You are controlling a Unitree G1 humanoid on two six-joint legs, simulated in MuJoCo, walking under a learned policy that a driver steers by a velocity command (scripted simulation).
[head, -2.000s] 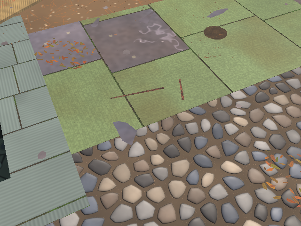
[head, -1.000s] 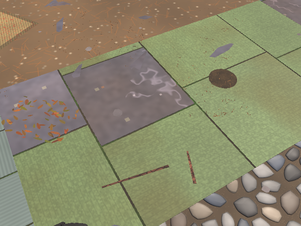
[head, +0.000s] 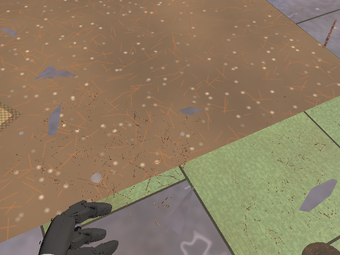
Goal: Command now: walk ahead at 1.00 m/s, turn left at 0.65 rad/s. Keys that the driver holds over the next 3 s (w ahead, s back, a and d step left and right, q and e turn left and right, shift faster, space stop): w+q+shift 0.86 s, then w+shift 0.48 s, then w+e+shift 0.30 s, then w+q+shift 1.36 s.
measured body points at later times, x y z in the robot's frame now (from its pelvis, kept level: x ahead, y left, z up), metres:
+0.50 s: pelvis +0.46 +0.05 -0.02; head +0.48 +0.06 +0.43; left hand +0.30 +0.26 -0.16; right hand +0.78 -0.07 -0.09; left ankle +0.60 +0.13 -0.72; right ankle +0.25 -0.14 -0.70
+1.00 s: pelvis +0.88 +0.25 -0.01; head +0.90 +0.28 +0.44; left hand +0.83 +0.58 -0.08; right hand +1.13 +0.06 -0.12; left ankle +0.65 +0.15 -0.64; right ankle +1.05 +0.24 -0.73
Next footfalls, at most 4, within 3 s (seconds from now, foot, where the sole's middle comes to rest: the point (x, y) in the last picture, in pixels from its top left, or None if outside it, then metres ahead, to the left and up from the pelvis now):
0.06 right None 0.27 -0.13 -0.76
0.52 left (118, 213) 0.63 0.15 -0.76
0.94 right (89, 130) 1.07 0.27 -0.76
1.38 left None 1.12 0.74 -0.76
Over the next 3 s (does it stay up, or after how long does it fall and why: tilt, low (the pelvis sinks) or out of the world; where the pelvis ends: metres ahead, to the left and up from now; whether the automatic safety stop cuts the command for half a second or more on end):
stays up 1.74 1.87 0.01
